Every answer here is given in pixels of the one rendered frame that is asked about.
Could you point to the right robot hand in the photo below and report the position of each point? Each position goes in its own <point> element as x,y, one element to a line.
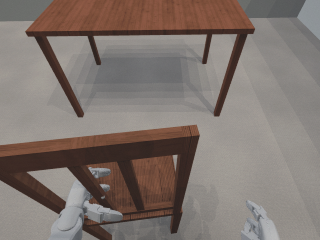
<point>265,229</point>

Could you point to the table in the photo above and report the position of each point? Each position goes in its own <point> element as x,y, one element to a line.
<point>139,18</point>

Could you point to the chair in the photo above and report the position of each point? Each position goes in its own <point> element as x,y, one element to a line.
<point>143,181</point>

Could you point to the left robot hand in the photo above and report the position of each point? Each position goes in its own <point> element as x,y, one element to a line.
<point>78,195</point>

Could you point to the left robot forearm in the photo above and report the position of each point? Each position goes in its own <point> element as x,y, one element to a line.
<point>69,225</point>

